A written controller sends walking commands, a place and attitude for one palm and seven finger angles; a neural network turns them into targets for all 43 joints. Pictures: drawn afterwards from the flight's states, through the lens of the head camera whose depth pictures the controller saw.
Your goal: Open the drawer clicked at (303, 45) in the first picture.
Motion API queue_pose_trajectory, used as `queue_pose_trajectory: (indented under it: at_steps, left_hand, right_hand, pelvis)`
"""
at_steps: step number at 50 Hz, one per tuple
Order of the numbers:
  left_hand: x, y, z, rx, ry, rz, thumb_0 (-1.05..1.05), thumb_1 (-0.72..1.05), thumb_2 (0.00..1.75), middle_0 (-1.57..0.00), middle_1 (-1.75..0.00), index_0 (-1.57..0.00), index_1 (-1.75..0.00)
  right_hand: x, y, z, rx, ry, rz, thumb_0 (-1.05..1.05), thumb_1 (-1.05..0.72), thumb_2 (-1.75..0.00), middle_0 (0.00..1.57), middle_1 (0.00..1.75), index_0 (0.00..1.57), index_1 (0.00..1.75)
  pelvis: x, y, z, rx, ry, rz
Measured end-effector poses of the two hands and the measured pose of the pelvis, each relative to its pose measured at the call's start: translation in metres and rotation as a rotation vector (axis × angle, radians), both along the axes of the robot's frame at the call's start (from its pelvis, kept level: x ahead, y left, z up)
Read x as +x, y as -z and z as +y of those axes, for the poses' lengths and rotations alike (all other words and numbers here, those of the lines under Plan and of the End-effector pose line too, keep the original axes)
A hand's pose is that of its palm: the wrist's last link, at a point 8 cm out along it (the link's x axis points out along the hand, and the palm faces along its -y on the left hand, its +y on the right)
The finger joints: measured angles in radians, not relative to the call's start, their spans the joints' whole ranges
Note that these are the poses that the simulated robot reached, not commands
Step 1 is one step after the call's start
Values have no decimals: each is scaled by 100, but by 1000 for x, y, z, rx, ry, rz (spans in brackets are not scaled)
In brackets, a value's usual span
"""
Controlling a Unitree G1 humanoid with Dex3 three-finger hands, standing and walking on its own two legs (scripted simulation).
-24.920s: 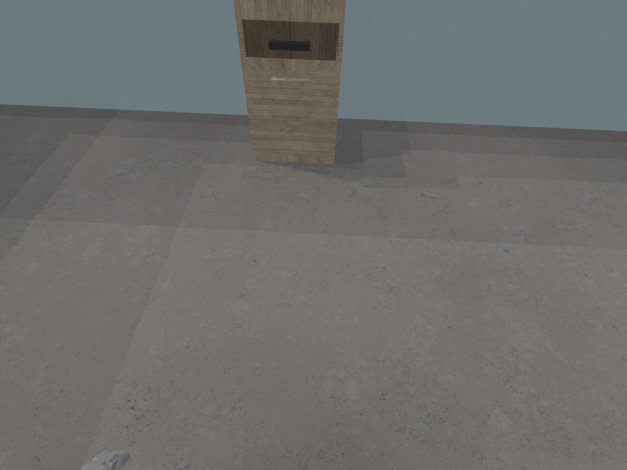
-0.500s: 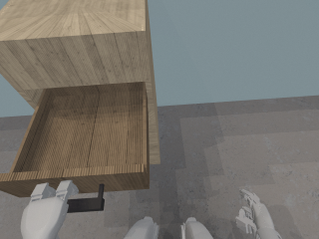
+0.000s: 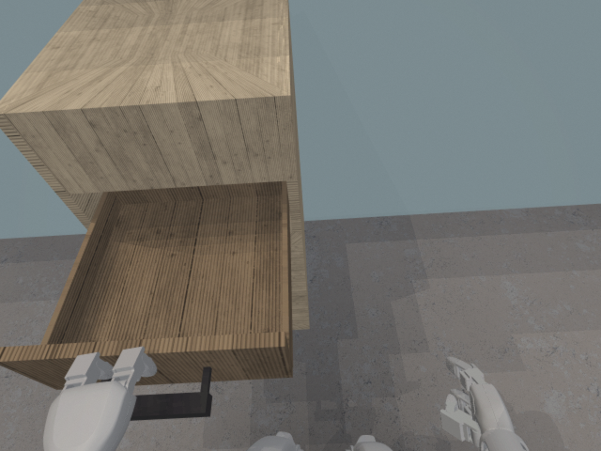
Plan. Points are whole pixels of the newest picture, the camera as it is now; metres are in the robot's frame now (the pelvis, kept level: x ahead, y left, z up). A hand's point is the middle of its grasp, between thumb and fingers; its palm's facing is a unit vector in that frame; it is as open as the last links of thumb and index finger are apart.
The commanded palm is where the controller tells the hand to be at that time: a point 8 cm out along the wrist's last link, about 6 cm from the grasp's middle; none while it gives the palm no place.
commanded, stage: lift the hand off the handle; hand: left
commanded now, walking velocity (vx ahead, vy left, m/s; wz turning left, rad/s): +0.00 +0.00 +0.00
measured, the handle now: (153, 391) +0.20 +0.25 -0.07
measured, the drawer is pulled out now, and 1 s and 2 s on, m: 0.30 0.30 0.30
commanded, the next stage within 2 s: draw the hand back to the body in 1.38 s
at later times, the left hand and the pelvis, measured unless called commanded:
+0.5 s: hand (100, 408) +0.16 +0.26 +0.02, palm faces -0.01 -0.09 -1.00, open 13.8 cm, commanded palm +0.14 +0.26 +0.07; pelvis +0.01 +0.00 +0.02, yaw -1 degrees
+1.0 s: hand (93, 394) +0.17 +0.25 +0.05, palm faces -0.01 -0.11 -0.99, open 13.8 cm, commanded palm +0.15 +0.25 +0.11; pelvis +0.02 +0.01 +0.04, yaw -1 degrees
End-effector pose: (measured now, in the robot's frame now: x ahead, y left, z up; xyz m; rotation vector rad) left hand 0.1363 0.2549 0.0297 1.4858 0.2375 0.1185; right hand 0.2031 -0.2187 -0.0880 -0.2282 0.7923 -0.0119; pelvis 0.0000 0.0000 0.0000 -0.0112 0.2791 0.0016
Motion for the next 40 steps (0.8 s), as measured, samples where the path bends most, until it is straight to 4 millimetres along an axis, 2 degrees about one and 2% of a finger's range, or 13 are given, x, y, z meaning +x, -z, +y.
queue_pose_trajectory:
  at_steps: [16,40]
  left_hand:
    - [0,-26,0,-10,-6,-26,0,-48,30,-32,-120,-36,-121]
    - [13,-62,3,-11,-15,-67,0,-49,30,-32,-120,-32,-120]
  right_hand:
    - [5,-18,3,18,-4,-12,1,-91,-89,20,30,20,30]
    - [11,-37,6,44,3,-29,1,-91,-89,20,30,20,30]
  pelvis:
    - [8,-13,3,3,8,-40]
    - [16,-31,6,2,12,-93]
